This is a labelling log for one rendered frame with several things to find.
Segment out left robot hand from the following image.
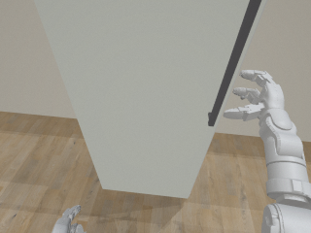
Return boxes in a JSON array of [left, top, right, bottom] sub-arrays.
[[52, 205, 86, 233]]

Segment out handle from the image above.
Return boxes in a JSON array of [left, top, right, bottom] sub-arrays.
[[208, 0, 261, 127]]

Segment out robot right forearm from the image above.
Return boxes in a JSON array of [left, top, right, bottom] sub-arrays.
[[259, 108, 311, 210]]

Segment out robot right upper arm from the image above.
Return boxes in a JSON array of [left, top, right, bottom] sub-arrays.
[[261, 203, 311, 233]]

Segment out right robot hand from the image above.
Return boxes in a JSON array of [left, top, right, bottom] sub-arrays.
[[223, 70, 285, 121]]

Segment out fridge door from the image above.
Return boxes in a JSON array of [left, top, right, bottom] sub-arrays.
[[34, 0, 266, 199]]

